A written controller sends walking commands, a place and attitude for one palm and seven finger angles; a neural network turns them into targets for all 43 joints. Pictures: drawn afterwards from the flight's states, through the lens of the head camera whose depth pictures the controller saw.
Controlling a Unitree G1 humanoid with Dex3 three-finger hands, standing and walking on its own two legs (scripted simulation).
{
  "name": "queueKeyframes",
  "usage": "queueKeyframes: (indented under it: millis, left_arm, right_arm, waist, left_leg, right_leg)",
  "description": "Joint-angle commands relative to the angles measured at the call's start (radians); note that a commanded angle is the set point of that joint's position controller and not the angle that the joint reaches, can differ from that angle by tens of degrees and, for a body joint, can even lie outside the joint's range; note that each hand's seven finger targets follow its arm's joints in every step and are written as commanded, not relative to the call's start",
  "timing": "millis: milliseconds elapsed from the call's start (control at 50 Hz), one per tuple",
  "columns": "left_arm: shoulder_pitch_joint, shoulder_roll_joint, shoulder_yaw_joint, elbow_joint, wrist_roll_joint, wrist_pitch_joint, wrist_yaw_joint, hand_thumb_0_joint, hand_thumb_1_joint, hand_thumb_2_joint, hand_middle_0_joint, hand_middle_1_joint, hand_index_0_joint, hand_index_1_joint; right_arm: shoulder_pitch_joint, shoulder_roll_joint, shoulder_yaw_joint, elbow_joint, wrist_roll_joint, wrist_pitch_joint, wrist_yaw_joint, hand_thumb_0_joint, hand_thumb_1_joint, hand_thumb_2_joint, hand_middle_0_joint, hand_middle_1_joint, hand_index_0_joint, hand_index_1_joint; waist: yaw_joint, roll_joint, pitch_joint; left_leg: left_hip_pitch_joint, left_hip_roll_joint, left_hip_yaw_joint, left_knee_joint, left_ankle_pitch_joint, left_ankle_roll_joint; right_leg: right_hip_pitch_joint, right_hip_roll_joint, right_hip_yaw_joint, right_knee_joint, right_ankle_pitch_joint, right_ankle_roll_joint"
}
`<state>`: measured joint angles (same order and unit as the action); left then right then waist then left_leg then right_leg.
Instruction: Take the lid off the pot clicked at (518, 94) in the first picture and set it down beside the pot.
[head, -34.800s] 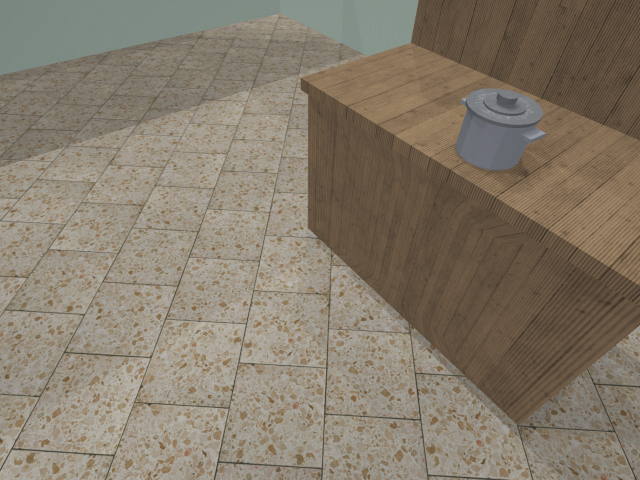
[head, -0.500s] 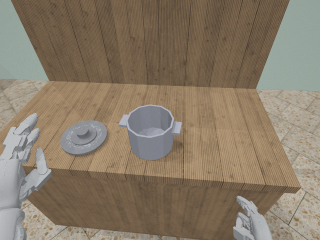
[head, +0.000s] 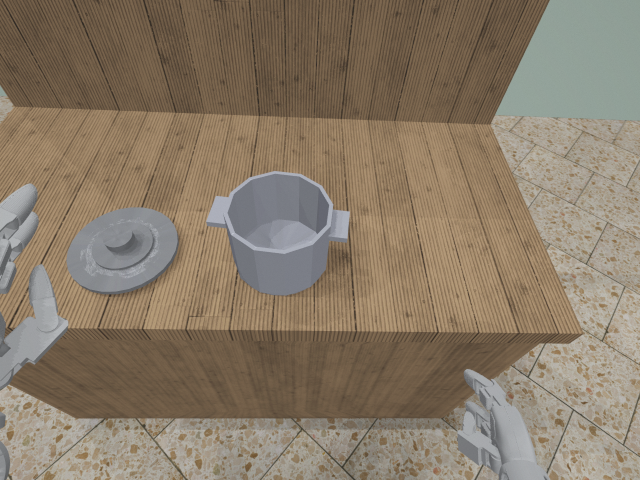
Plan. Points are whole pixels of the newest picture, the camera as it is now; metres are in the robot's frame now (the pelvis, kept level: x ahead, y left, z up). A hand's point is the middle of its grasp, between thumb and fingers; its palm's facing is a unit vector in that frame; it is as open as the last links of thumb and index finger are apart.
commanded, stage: step back with the hand held close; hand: left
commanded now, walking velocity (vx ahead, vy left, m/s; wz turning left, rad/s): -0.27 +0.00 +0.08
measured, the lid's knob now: (119, 238) +0.44 +0.35 -0.03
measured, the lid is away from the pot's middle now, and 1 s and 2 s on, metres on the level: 0.26 0.26 0.26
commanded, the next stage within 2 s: stop stepping back and stand still in 1.06 s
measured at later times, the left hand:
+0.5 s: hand (60, 407) +0.15 +0.22 +0.14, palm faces +0.34 -0.84 -0.43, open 7.4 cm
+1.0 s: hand out of the picture +0.06 +0.17 +0.16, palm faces +0.11 -0.86 -0.50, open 7.4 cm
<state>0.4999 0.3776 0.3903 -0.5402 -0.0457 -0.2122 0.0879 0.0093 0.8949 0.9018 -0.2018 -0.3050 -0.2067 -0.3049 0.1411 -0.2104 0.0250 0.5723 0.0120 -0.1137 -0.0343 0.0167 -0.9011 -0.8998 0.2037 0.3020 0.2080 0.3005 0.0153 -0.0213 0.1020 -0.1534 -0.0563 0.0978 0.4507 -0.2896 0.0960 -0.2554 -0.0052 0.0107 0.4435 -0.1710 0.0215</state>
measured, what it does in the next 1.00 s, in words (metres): walks backwards: right foot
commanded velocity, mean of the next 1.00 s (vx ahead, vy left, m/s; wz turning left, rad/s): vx -0.33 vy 0.00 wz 0.07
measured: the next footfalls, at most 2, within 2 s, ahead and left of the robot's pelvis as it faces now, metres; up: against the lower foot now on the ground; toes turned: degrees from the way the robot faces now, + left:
right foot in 0.90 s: -0.14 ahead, -0.18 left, +0.00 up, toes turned -7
left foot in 1.22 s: -0.19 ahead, +0.08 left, +0.00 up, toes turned +2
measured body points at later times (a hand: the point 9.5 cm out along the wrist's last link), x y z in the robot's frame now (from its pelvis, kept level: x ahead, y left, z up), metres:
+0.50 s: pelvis -0.04 -0.02 -0.01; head -0.01 +0.00 +0.43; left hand +0.13 +0.27 +0.17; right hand +0.15 -0.24 -0.09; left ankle -0.04 +0.06 -0.73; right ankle +0.04 -0.13 -0.74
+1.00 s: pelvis -0.16 -0.03 -0.01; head -0.10 +0.00 +0.43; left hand +0.05 +0.22 +0.18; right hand +0.01 -0.25 -0.09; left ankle -0.04 +0.07 -0.74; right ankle -0.18 -0.18 -0.74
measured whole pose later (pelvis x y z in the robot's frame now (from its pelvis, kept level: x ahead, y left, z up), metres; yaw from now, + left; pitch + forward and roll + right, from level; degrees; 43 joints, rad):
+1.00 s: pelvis -0.16 -0.03 -0.01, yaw -2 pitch +1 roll -5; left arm 0.62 0.48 0.38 -0.71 -0.06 -0.25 0.07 0.01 0.89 0.90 -0.21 -0.31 -0.21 -0.31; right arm 0.15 -0.16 0.02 0.55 0.01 -0.11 -0.01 0.02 -0.90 -0.90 0.21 0.30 0.21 0.30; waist -0.05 0.01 0.13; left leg -0.49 0.10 0.05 0.59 -0.12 0.04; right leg -0.23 0.00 -0.10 0.48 -0.27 0.05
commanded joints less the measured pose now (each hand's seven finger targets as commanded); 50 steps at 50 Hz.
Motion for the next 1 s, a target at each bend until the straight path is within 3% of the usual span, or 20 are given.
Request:
queueKeyframes:
  millis: [0,80,140,260,340,380,420,460,480,500,540,560,580,620,680,740,800,900,920,980]
  left_arm:
    - [0.185,0.18,0.136,-0.3,0.013,-0.074,0.017,0.0,0.9,0.9,-0.2,-0.3,-0.2,-0.3]
    - [0.186,0.279,0.227,-0.392,0.005,-0.079,0.042,0.0,0.9,0.9,-0.2,-0.3,-0.2,-0.3]
    - [0.196,0.217,0.189,-0.336,-0.006,-0.081,0.036,0.0,0.9,0.9,-0.2,-0.3,-0.2,-0.3]
    - [0.134,0.146,0.13,-0.179,-0.015,-0.067,0.03,0.0,0.9,0.9,-0.2,-0.3,-0.2,-0.3]
    - [0.095,0.147,0.114,-0.18,-0.01,-0.056,0.032,0.0,0.9,0.9,-0.2,-0.3,-0.2,-0.3]
    - [0.058,0.194,0.125,-0.246,-0.004,-0.056,0.038,0.0,0.9,0.9,-0.2,-0.3,-0.2,-0.3]
    - [0.087,0.191,0.114,-0.291,-0.006,-0.059,0.046,0.0,0.9,0.9,-0.2,-0.3,-0.2,-0.3]
    - [0.117,0.215,0.137,-0.352,-0.004,-0.063,0.058,0.0,0.9,0.9,-0.2,-0.3,-0.2,-0.3]
    - [0.114,0.258,0.171,-0.389,-0.001,-0.067,0.07,0.0,0.9,0.9,-0.2,-0.3,-0.2,-0.3]
    - [0.152,0.224,0.156,-0.372,0.002,-0.073,0.074,0.0,0.9,0.9,-0.2,-0.3,-0.2,-0.3]
    - [0.155,0.218,0.159,-0.379,0.017,-0.092,0.078,0.0,0.9,0.9,-0.2,-0.3,-0.2,-0.3]
    - [0.161,0.216,0.168,-0.342,0.023,-0.092,0.078,0.0,0.9,0.9,-0.2,-0.3,-0.2,-0.3]
    - [0.144,0.223,0.175,-0.329,0.026,-0.09,0.08,0.0,0.9,0.9,-0.2,-0.3,-0.2,-0.3]
    - [0.096,0.191,0.16,-0.302,0.016,-0.088,0.087,0.0,0.9,0.9,-0.2,-0.3,-0.2,-0.3]
    - [0.083,0.15,0.117,-0.246,0.01,-0.08,0.074,0.0,0.9,0.9,-0.2,-0.3,-0.2,-0.3]
    - [0.055,0.11,0.057,-0.258,0.009,-0.079,0.051,0.0,0.9,0.9,-0.2,-0.3,-0.2,-0.3]
    - [0.062,0.142,0.062,-0.316,0.011,-0.091,0.038,0.0,0.9,0.9,-0.2,-0.3,-0.2,-0.3]
    - [0.191,0.238,0.175,-0.401,-0.018,-0.113,0.027,0.0,0.9,0.9,-0.2,-0.3,-0.2,-0.3]
    - [0.197,0.254,0.193,-0.43,-0.022,-0.121,0.026,0.0,0.9,0.9,-0.2,-0.3,-0.2,-0.3]
    - [0.313,0.273,0.223,-0.38,-0.051,-0.122,0.02,0.0,0.9,0.9,-0.2,-0.3,-0.2,-0.3]
  right_arm:
    - [-0.065,-0.122,-0.079,-0.177,-0.003,-0.045,0.013,0.0,-0.9,-0.9,0.2,0.3,0.2,0.3]
    - [-0.056,-0.136,-0.095,-0.193,0.005,-0.035,0.003,0.0,-0.9,-0.9,0.2,0.3,0.2,0.3]
    - [-0.028,-0.122,-0.097,-0.174,0.006,-0.032,-0.006,0.0,-0.9,-0.9,0.2,0.3,0.2,0.3]
    - [-0.02,-0.125,-0.1,-0.152,0.016,-0.024,-0.021,0.0,-0.9,-0.9,0.2,0.3,0.2,0.3]
    - [-0.009,-0.123,-0.101,-0.165,0.021,-0.012,-0.026,0.0,-0.9,-0.9,0.2,0.3,0.2,0.3]
    - [0.016,-0.117,-0.103,-0.177,0.018,-0.004,-0.021,0.0,-0.9,-0.9,0.2,0.3,0.2,0.3]
    - [0.033,-0.103,-0.098,-0.18,0.019,0.003,-0.016,0.0,-0.9,-0.9,0.2,0.3,0.2,0.3]
    - [0.016,-0.099,-0.091,-0.19,0.021,0.006,-0.014,0.0,-0.9,-0.9,0.2,0.3,0.2,0.3]
    - [0.001,-0.104,-0.086,-0.191,0.022,0.004,-0.02,0.0,-0.9,-0.9,0.2,0.3,0.2,0.3]
    - [-0.01,-0.093,-0.078,-0.185,0.016,-0.003,-0.025,0.0,-0.9,-0.9,0.2,0.3,0.2,0.3]
    - [-0.041,-0.112,-0.083,-0.189,0.012,-0.024,-0.03,0.0,-0.9,-0.9,0.2,0.3,0.2,0.3]
    - [-0.049,-0.098,-0.08,-0.194,0.018,-0.032,-0.026,0.0,-0.9,-0.9,0.2,0.3,0.2,0.3]
    - [-0.054,-0.097,-0.084,-0.196,0.015,-0.041,-0.026,0.0,-0.9,-0.9,0.2,0.3,0.2,0.3]
    - [-0.036,-0.084,-0.087,-0.17,-0.002,-0.056,-0.032,0.0,-0.9,-0.9,0.2,0.3,0.2,0.3]
    - [0.007,-0.098,-0.113,-0.129,0.001,-0.065,-0.019,0.0,-0.9,-0.9,0.2,0.3,0.2,0.3]
    - [0.022,-0.119,-0.104,-0.118,0.0,-0.063,-0.007,0.0,-0.9,-0.9,0.2,0.3,0.2,0.3]
    - [0.012,-0.128,-0.086,-0.118,-0.013,-0.073,0.002,0.0,-0.9,-0.9,0.2,0.3,0.2,0.3]
    - [-0.023,-0.121,-0.076,-0.156,-0.008,-0.052,0.009,0.0,-0.9,-0.9,0.2,0.3,0.2,0.3]
    - [-0.022,-0.122,-0.079,-0.165,0.0,-0.041,0.009,0.0,-0.9,-0.9,0.2,0.3,0.2,0.3]
    - [-0.014,-0.1,-0.098,-0.195,0.033,-0.015,-0.003,0.0,-0.9,-0.9,0.2,0.3,0.2,0.3]
  waist:
    - [0.007,0.15,-0.34]
    - [-0.002,0.163,-0.311]
    - [-0.015,0.182,-0.214]
    - [-0.029,0.092,-0.119]
    - [-0.033,-0.058,-0.138]
    - [-0.049,-0.153,-0.161]
    - [-0.052,-0.179,-0.199]
    - [-0.042,-0.119,-0.225]
    - [-0.041,-0.033,-0.23]
    - [-0.039,0.017,-0.217]
    - [-0.029,0.216,-0.186]
    - [-0.029,0.284,-0.192]
    - [-0.036,0.331,-0.171]
    - [-0.04,0.254,-0.108]
    - [-0.037,0.059,-0.129]
    - [-0.037,0.122,-0.188]
    - [-0.031,0.223,-0.247]
    - [-0.006,0.203,-0.35]
    - [-0.012,0.18,-0.378]
    - [-0.03,0.0,-0.373]
  left_leg:
    - [0.119,0.264,-0.205,-0.03,0.778,-0.033]
    - [0.027,0.286,-0.22,0.009,0.798,-0.045]
    - [-0.013,0.281,-0.213,0.014,0.802,-0.055]
    - [-0.143,0.278,-0.206,-0.01,0.462,-0.026]
    - [-0.205,0.179,-0.187,0.091,0.075,-0.023]
    - [-0.155,0.095,-0.159,0.21,-0.116,-0.042]
    - [-0.103,0.058,-0.13,0.31,-0.155,-0.052]
    - [-0.092,0.069,-0.136,0.269,-0.146,-0.05]
    - [-0.091,0.085,-0.151,0.191,-0.125,-0.047]
    - [-0.109,0.105,-0.17,0.082,-0.092,-0.036]
    - [-0.213,0.215,-0.284,-0.07,0.029,-0.002]
    - [-0.299,0.282,-0.301,-0.126,0.018,0.014]
    - [-0.364,0.327,-0.331,-0.189,-0.026,0.032]
    - [-0.414,0.369,-0.335,-0.196,0.065,0.06]
    - [-0.092,0.369,-0.268,-0.043,0.599,0.036]
    - [0.037,0.351,-0.25,-0.013,0.685,0.001]
    - [0.062,0.331,-0.258,-0.002,0.659,-0.006]
    - [-0.008,0.287,-0.254,0.032,0.416,-0.021]
    - [-0.01,0.265,-0.233,0.089,0.404,-0.029]
    - [-0.067,0.153,-0.148,0.209,-0.081,-0.085]
  right_leg:
    - [0.062,-0.074,0.025,0.137,0.092,-0.025]
    - [0.088,-0.085,0.012,0.156,0.079,-0.035]
    - [0.055,-0.088,-0.019,0.155,0.055,-0.049]
    - [0.052,-0.11,0.015,0.155,0.047,-0.044]
    - [0.043,-0.164,0.136,0.064,0.201,-0.074]
    - [-0.025,-0.253,0.268,-0.087,0.15,-0.119]
    - [-0.057,-0.317,0.307,-0.165,0.056,-0.152]
    - [-0.038,-0.319,0.267,-0.141,0.058,-0.155]
    - [-0.032,-0.297,0.249,-0.112,0.043,-0.141]
    - [-0.013,-0.246,0.19,-0.054,0.05,-0.112]
    - [0.041,-0.111,0.063,0.12,0.07,-0.039]
    - [0.079,-0.081,0.0,0.248,-0.02,-0.021]
    - [0.067,-0.057,-0.005,0.381,-0.191,-0.015]
    - [-0.011,-0.035,0.031,0.572,-0.3,-0.014]
    - [-0.157,-0.062,0.01,0.372,-0.285,-0.004]
    - [-0.131,-0.063,-0.037,0.188,-0.228,0.005]
    - [-0.074,-0.055,-0.056,0.09,-0.18,0.004]
    - [0.064,-0.057,-0.081,-0.023,-0.067,-0.006]
    - [0.091,-0.067,-0.088,-0.044,0.04,-0.012]
    - [0.002,-0.164,-0.051,-0.031,0.015,-0.086]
